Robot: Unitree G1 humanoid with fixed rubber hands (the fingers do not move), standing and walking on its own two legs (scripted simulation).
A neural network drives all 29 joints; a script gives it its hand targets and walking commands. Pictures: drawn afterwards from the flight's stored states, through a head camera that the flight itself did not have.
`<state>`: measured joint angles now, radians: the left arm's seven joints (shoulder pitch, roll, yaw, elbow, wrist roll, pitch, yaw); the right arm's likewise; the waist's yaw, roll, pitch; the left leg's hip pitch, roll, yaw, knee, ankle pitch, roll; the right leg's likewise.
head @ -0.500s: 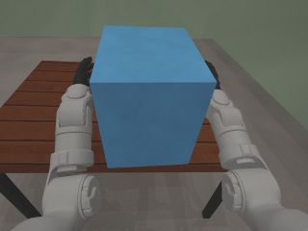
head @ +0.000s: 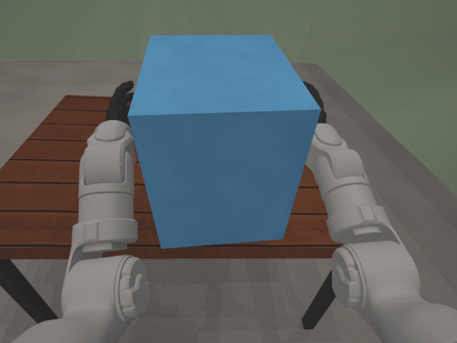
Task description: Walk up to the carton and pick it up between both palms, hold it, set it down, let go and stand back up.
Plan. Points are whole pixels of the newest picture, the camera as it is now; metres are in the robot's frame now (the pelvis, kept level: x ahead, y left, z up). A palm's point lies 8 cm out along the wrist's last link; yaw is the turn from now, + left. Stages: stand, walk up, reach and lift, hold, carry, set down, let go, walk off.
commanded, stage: reach and lift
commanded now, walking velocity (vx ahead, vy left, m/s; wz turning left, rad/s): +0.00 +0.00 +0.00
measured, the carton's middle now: (217, 138) +0.42 -0.01 +0.18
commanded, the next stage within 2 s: hold in 0.34 s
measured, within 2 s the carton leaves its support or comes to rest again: neither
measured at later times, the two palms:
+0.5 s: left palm (111, 119) +0.38 +0.16 +0.25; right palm (313, 113) +0.38 -0.16 +0.26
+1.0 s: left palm (106, 112) +0.37 +0.16 +0.26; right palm (315, 102) +0.38 -0.16 +0.28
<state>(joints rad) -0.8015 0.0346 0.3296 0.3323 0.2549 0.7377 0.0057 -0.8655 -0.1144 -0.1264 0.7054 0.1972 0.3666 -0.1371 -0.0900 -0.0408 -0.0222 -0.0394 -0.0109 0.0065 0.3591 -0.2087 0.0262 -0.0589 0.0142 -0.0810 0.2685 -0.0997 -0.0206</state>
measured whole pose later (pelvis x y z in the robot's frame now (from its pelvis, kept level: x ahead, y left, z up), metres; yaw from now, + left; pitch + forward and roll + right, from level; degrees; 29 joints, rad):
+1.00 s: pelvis +0.00 -0.01 +0.00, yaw +0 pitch -5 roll -1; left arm -0.85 0.06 0.36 0.28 0.25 0.87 -0.02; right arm -0.97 -0.16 -0.07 0.68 0.29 0.53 -0.19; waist -0.08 -0.03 -0.09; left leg -0.06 -0.01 -0.01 0.35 -0.20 0.02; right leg -0.07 0.03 -0.06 0.26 -0.10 -0.03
